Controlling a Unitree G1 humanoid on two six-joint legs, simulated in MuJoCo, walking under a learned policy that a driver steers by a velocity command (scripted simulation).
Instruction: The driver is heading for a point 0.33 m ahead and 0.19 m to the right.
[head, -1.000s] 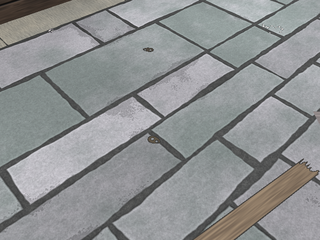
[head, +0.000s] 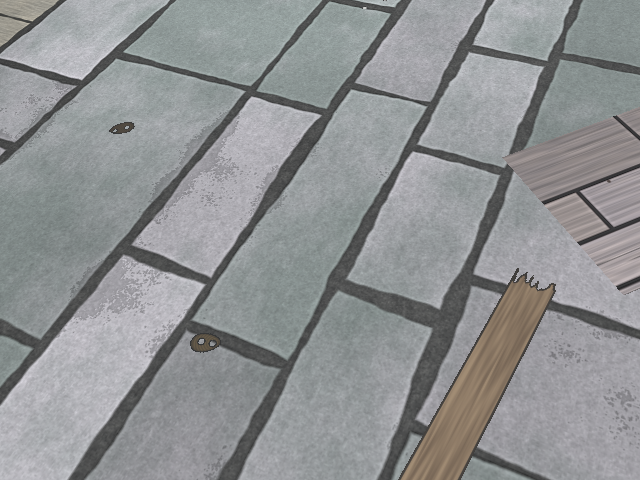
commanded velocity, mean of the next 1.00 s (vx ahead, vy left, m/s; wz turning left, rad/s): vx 0.01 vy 0.00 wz -0.59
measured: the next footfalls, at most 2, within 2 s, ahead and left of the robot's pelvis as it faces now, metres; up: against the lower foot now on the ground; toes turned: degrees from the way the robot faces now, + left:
left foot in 0.38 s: +0.09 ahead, +0.13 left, +0.00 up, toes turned -18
right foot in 0.80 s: -0.01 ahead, -0.12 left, +0.00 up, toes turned -31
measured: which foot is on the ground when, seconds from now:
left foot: up 0.00-0.36, down 0.38-0.80, up 0.82-1.00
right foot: down 0.00-0.38, up 0.40-0.78, down 0.80-1.00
